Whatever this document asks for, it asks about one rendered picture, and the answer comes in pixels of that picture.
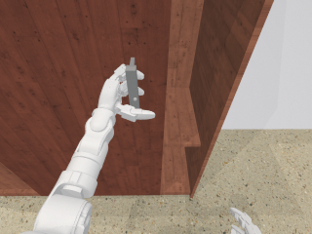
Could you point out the handle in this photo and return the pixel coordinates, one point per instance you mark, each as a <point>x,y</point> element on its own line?
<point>132,84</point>

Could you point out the left robot forearm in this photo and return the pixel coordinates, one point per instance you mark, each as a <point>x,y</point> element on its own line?
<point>79,180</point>

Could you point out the robot left upper arm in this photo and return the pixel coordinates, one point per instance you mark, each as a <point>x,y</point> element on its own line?
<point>64,215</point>

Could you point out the wardrobe door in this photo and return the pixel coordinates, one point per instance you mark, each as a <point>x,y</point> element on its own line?
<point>55,56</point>
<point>8,180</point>

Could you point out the robot right hand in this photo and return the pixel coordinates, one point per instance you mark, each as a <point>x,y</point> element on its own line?
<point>245,221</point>

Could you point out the robot left hand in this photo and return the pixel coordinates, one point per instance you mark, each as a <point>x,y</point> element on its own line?
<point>112,91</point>

